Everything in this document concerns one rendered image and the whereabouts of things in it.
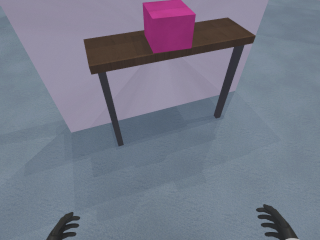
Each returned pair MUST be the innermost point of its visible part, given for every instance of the carton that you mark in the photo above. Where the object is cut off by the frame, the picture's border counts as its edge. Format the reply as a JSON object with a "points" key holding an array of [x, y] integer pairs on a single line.
{"points": [[168, 25]]}

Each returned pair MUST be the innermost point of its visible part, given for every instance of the left robot hand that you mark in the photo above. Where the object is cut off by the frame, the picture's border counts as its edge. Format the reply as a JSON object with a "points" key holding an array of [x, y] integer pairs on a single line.
{"points": [[61, 226]]}

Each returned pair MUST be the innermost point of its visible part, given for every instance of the right robot hand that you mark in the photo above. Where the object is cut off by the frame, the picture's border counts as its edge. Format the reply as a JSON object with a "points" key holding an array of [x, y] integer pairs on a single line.
{"points": [[284, 230]]}

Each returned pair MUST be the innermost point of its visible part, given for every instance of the table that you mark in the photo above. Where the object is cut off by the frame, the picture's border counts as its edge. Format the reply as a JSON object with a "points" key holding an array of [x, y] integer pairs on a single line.
{"points": [[119, 51]]}

